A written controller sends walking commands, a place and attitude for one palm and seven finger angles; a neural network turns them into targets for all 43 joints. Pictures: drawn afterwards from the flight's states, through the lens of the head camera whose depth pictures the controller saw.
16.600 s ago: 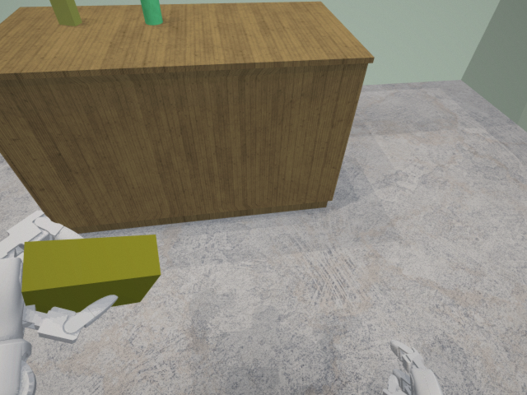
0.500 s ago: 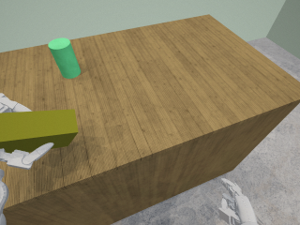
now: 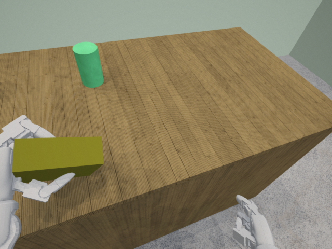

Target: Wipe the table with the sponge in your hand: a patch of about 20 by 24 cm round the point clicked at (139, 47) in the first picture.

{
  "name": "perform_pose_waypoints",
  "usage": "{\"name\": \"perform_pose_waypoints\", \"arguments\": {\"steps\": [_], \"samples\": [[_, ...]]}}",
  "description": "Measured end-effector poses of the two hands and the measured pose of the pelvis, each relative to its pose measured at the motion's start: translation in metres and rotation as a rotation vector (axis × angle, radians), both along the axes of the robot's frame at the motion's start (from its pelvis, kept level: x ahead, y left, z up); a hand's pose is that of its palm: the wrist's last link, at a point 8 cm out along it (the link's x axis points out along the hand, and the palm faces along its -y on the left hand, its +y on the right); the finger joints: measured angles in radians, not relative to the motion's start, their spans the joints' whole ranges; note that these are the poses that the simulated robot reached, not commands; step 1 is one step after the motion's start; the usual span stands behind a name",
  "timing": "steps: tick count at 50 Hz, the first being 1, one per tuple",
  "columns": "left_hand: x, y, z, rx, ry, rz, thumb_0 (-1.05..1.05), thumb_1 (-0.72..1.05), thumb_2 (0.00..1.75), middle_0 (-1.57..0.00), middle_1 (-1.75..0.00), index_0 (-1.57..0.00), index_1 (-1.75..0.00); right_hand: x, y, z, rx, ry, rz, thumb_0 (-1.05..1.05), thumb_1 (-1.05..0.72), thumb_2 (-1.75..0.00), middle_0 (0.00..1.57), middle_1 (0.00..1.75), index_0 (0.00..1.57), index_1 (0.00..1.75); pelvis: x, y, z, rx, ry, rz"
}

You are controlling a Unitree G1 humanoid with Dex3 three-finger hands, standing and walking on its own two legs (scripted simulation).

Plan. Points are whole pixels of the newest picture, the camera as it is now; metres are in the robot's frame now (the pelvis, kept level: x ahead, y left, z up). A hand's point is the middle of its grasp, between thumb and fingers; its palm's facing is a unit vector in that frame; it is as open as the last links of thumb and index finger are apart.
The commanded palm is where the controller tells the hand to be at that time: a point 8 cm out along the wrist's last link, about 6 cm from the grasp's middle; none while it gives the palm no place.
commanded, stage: come to a stop and stand still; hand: left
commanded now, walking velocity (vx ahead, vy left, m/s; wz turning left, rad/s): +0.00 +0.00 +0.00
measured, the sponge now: (72, 159) +0.24 +0.21 +0.13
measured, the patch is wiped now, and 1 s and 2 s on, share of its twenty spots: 0.00 0.00 0.00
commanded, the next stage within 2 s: look again from close up in 0.14 s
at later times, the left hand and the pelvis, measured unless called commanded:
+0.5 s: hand (41, 164) +0.22 +0.25 +0.15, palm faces +0.38 -0.84 -0.38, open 9.4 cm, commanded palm +0.15 +0.28 +0.17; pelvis +0.00 +0.00 +0.00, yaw +0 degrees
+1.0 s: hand (68, 164) +0.22 +0.20 +0.15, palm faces +0.35 -0.85 -0.39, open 9.4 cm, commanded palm +0.16 +0.24 +0.17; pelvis +0.00 -0.04 +0.00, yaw +0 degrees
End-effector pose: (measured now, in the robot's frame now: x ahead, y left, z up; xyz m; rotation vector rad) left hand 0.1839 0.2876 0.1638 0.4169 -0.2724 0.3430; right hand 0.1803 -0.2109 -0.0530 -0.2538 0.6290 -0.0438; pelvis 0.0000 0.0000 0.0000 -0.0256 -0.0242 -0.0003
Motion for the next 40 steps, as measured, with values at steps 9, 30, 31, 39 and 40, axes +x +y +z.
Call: {"name": "perform_pose_waypoints", "arguments": {"steps": [9, 30, 31, 39, 40], "samples": [[-0.004, 0.011, 0.002, 0.029, 0.011, 0.012, 0.00, -0.42, 1.01, -0.79, -1.37, -0.80, -1.36, 0.000, 0.007, -0.002, 0.003, 0.018, 0.002, 0.01, -0.90, -0.90, 0.20, 0.30, 0.20, 0.30, -0.001, 0.005, 0.000, 0.000, -0.005, 0.001], [-0.007, -0.005, 0.002, 0.032, 0.039, 0.013, 0.00, -0.43, 1.01, -0.79, -1.37, -0.80, -1.36, -0.018, -0.019, -0.011, -0.011, 0.068, -0.051, 0.01, -0.90, -0.90, 0.20, 0.30, 0.20, 0.30, -0.003, -0.006, 0.001, -0.002, -0.004, 0.009], [-0.007, -0.006, 0.003, 0.036, 0.039, 0.013, 0.00, -0.43, 1.01, -0.79, -1.37, -0.80, -1.36, -0.018, -0.020, -0.011, -0.010, 0.067, -0.053, 0.01, -0.90, -0.90, 0.20, 0.30, 0.20, 0.30, -0.003, -0.007, 0.001, -0.001, -0.003, 0.008], [-0.006, -0.013, 0.002, 0.020, 0.051, 0.022, 0.00, -0.43, 1.01, -0.79, -1.37, -0.80, -1.36, -0.013, -0.026, -0.009, 0.001, 0.058, -0.054, 0.01, -0.90, -0.90, 0.20, 0.30, 0.20, 0.30, -0.003, -0.017, 0.002, 0.007, -0.003, 0.003], [-0.005, -0.015, 0.002, 0.018, 0.051, 0.022, 0.00, -0.43, 1.01, -0.79, -1.37, -0.80, -1.36, -0.012, -0.027, -0.009, 0.004, 0.056, -0.052, 0.01, -0.90, -0.90, 0.20, 0.30, 0.20, 0.30, -0.003, -0.018, 0.002, 0.008, -0.003, 0.004]]}}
